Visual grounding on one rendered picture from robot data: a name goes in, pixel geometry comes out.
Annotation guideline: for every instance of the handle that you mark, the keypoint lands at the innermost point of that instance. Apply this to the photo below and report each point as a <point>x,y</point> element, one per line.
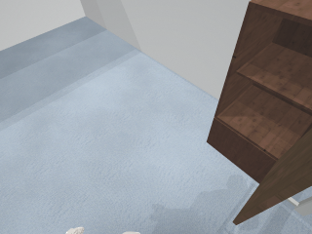
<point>303,207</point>

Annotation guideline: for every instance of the cupboard door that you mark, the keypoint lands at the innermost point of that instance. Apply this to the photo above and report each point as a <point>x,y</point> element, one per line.
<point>291,174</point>

